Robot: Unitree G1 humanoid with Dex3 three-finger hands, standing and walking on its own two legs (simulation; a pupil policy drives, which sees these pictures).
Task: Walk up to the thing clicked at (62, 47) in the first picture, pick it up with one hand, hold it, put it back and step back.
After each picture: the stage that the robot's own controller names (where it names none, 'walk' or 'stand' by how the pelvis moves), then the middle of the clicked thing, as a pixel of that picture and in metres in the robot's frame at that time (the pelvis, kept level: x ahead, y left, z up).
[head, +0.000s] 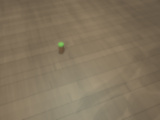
stand; (61, 47) +1.36 +0.23 -0.72
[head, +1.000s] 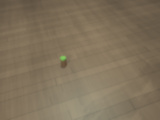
walk; (63, 61) +1.25 +0.30 -0.72
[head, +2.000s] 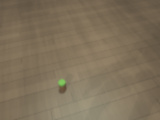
walk; (62, 85) +0.80 +0.23 -0.71
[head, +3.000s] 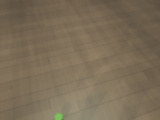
walk; out of the picture +0.50 +0.20 -0.71
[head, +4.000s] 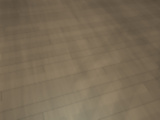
stand; out of the picture +0.36 +0.17 -0.71
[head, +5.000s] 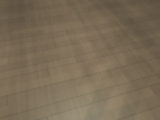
stand; out of the picture +0.33 +0.16 -0.72
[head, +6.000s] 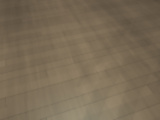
stand; out of the picture +0.34 +0.17 -0.72
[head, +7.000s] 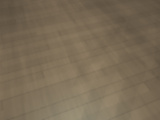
stand; out of the picture +0.32 +0.18 -0.72
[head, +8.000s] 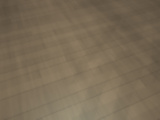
stand; out of the picture +0.33 +0.20 -0.73
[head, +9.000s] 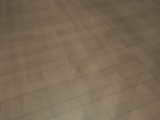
stand; out of the picture +0.31 +0.18 -0.73
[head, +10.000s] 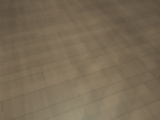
stand; out of the picture +0.32 +0.18 -0.73
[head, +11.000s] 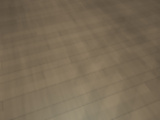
go down; out of the picture +0.31 +0.18 -0.73
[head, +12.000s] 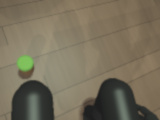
go down; (26, 65) +0.42 +0.19 -0.31
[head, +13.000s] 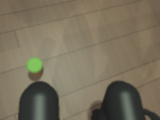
approach; (35, 67) +0.42 +0.19 -0.31
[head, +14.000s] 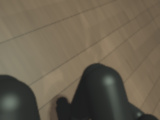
close in; out of the picture +0.41 +0.23 -0.22
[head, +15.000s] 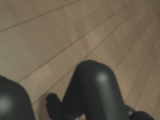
close; out of the picture +0.41 +0.24 -0.22
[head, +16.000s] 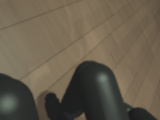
lift; out of the picture +0.37 +0.22 -0.23
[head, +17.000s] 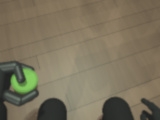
lift; (26, 86) +0.32 +0.19 -0.02
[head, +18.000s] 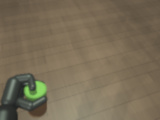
hold; (36, 99) +0.30 +0.16 -0.01
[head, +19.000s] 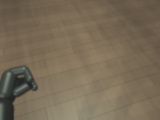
hold; out of the picture -0.10 +0.31 -0.63
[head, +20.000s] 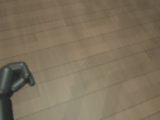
crouch; out of the picture -0.29 +0.38 -0.62
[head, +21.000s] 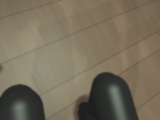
lower; out of the picture -0.26 +0.35 -0.29
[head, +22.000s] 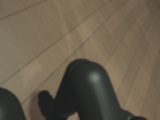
lower; out of the picture -0.29 +0.27 -0.26
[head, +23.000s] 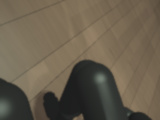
lower; out of the picture -0.30 +0.27 -0.25
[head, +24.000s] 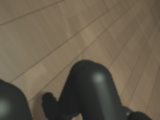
lower; out of the picture -0.29 +0.26 -0.25
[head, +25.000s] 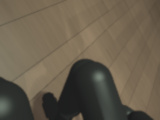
lower; out of the picture -0.29 +0.25 -0.25
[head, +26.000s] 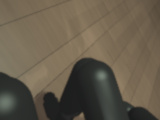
loosen; out of the picture -0.29 +0.24 -0.24
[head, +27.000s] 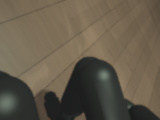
withdraw; out of the picture -0.29 +0.24 -0.23
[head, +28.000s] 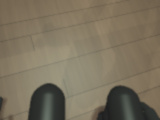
walk; out of the picture -0.26 +0.30 -0.37
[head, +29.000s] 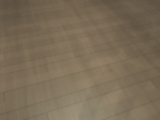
stand; out of the picture -0.33 +0.32 -0.68
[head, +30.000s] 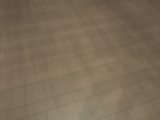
stand; out of the picture -0.31 +0.33 -0.69
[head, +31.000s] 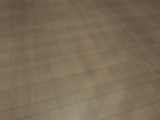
stand; out of the picture -0.31 +0.32 -0.72
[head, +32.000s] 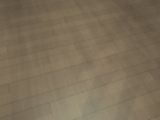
walk; out of the picture -0.30 +0.32 -0.74
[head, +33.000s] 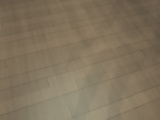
walk; out of the picture -0.18 +0.27 -0.73
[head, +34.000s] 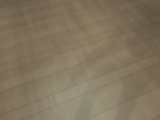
walk; out of the picture +0.13 +0.30 -0.71
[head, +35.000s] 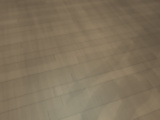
stand; out of the picture +0.30 +0.29 -0.73
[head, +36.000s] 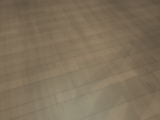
stand; out of the picture +0.29 +0.31 -0.75
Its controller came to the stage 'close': yes
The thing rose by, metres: 0.71
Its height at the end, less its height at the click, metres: -0.02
